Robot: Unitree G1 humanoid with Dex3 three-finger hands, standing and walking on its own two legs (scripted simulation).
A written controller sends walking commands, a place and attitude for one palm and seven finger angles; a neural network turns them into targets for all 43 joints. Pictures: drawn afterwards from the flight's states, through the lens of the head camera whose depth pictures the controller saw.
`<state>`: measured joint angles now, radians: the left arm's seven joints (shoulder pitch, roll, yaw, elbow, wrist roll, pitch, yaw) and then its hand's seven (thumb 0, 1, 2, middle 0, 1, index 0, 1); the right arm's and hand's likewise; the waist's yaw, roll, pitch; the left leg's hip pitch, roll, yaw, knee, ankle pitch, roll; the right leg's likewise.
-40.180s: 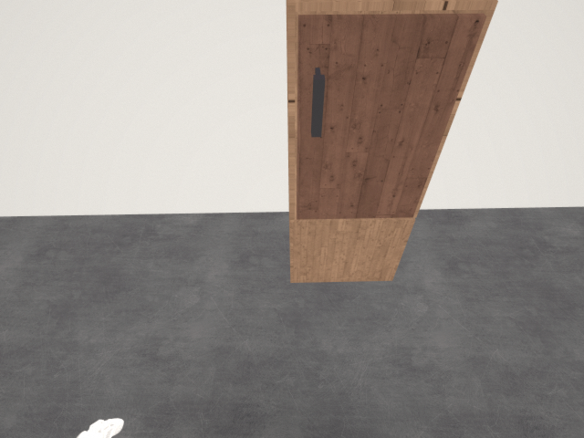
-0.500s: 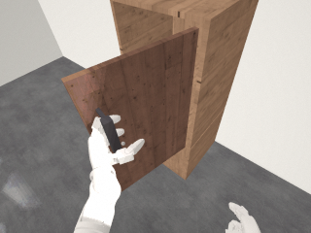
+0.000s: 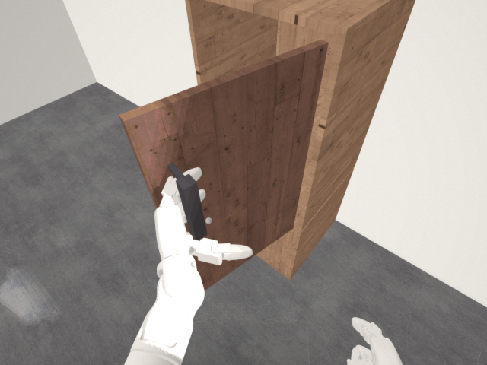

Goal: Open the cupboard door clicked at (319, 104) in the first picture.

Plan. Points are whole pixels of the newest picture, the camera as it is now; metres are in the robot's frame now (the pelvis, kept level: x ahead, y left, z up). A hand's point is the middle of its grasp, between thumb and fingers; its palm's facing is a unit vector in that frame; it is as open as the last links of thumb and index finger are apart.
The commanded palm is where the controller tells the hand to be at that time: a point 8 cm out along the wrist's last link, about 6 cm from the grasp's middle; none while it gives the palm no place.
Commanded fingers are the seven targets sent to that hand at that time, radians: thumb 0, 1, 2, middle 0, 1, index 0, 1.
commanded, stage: slide the hand sideways off the handle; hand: left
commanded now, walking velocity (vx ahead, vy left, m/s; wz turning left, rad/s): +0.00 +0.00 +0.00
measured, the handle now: (186, 202) +0.36 +0.12 +0.09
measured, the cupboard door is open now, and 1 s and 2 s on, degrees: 77 79 79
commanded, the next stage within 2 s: draw the hand back to the body in 1.22 s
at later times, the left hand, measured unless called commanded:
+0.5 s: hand (202, 245) +0.28 +0.09 +0.09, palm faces -0.13 -0.99 -0.01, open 16.2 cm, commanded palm +0.25 +0.16 +0.09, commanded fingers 0.00 -0.50 0.30 -0.15 -0.30 -0.15 -0.30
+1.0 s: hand (153, 279) +0.22 +0.14 +0.09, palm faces -0.06 -1.00 -0.06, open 16.3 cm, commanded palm +0.20 +0.21 +0.09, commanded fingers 0.00 -0.50 0.30 -0.15 -0.30 -0.15 -0.30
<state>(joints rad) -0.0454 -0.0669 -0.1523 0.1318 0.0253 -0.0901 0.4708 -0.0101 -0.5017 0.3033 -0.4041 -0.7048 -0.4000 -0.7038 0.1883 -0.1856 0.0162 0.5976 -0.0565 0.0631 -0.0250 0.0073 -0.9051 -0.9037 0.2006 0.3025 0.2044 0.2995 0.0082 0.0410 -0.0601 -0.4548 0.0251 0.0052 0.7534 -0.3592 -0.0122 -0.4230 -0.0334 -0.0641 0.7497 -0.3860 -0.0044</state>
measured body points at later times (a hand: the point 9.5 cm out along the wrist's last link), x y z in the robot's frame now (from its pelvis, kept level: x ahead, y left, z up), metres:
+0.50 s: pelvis +0.00 +0.00 +0.00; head +0.00 -0.01 +0.45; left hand +0.28 +0.14 +0.09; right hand +0.17 -0.22 -0.08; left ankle +0.02 +0.13 -0.71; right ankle +0.00 -0.12 -0.71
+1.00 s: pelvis +0.01 -0.02 -0.01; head +0.02 -0.04 +0.44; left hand +0.22 +0.20 +0.09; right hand +0.20 -0.24 -0.08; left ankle +0.02 +0.13 -0.71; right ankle +0.00 -0.12 -0.71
